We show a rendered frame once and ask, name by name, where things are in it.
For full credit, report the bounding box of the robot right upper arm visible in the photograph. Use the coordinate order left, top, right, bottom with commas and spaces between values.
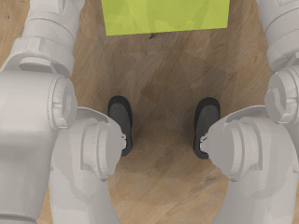
264, 64, 299, 163

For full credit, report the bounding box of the left robot forearm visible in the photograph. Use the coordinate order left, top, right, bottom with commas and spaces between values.
0, 0, 85, 78

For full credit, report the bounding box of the right robot thigh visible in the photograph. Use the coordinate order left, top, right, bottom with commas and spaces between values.
210, 117, 299, 224

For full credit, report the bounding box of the robot left upper arm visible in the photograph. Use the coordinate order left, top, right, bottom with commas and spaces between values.
0, 69, 78, 224

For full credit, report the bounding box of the right robot forearm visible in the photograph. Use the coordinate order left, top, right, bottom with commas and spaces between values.
255, 0, 299, 73

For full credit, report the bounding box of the carton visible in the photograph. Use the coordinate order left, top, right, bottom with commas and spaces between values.
101, 0, 230, 36

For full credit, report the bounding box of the robot right shin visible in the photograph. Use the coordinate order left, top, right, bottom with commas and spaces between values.
200, 105, 299, 173

